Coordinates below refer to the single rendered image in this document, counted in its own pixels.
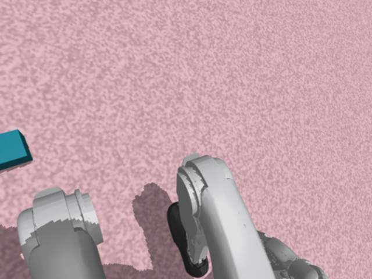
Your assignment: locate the carton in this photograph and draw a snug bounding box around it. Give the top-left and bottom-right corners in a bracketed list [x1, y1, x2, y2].
[0, 130, 33, 170]

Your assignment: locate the right robot arm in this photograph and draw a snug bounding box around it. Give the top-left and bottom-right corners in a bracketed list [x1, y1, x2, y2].
[288, 259, 329, 279]

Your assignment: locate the right robot foot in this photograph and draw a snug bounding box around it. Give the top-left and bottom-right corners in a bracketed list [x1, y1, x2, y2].
[167, 202, 209, 278]

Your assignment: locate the right robot hand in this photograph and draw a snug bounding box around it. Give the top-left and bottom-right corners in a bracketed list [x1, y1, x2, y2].
[257, 230, 300, 279]

